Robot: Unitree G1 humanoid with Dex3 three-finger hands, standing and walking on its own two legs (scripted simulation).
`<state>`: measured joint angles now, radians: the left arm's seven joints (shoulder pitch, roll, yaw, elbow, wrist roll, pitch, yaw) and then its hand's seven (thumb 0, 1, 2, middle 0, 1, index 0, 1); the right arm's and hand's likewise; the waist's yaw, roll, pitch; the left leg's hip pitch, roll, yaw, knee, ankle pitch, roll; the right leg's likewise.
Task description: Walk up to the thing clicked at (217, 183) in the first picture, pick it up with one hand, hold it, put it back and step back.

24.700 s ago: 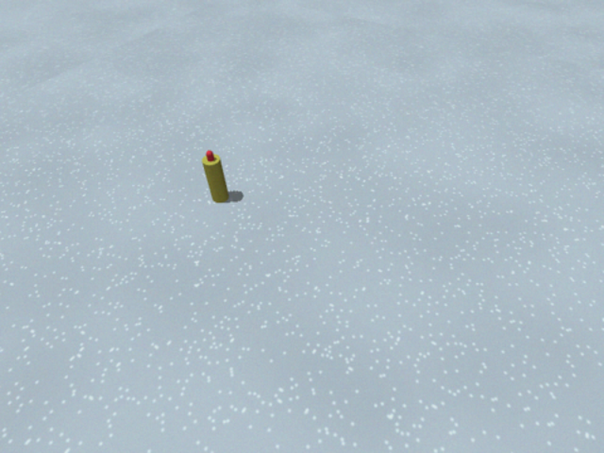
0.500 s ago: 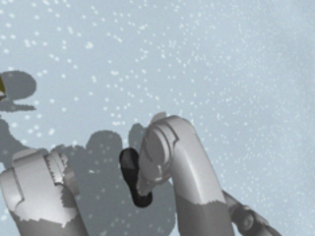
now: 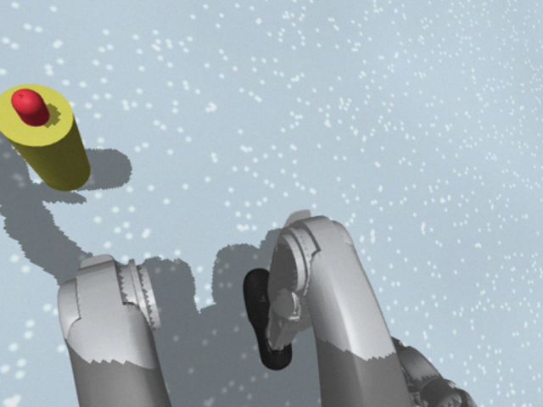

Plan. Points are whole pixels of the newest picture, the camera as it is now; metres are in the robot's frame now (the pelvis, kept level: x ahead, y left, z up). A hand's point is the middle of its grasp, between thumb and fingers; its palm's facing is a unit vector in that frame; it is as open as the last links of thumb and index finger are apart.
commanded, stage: home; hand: left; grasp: from the side
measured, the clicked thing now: (50, 142) +0.50 +0.23 -0.20
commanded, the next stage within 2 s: none
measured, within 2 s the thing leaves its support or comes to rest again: neither
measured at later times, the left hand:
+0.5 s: hand out of the picture +0.35 +0.32 +0.06, palm faces +0.18 -0.87 -0.46, open 16.9 cm
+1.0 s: hand out of the picture +0.27 +0.23 +0.25, palm faces +0.25 -0.91 -0.33, open 17.1 cm
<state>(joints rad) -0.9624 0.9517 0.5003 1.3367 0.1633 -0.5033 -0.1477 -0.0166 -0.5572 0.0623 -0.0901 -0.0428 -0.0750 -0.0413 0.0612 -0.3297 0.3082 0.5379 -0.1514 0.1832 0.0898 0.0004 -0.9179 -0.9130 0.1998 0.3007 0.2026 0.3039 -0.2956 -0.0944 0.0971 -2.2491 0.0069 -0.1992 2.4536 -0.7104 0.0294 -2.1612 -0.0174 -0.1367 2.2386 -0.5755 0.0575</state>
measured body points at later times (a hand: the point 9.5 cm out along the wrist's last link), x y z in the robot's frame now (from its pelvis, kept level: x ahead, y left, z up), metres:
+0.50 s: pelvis +0.02 -0.01 +0.16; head +0.22 +0.06 +0.56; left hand +0.34 +0.36 +0.09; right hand +0.21 -0.24 +0.03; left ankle +0.07 +0.11 -0.30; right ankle +0.14 -0.13 -0.30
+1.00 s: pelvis +0.08 -0.01 +0.35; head +0.15 +0.01 +0.79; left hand +0.26 +0.28 +0.28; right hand +0.26 -0.24 +0.25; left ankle +0.07 +0.11 -0.30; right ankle +0.14 -0.13 -0.30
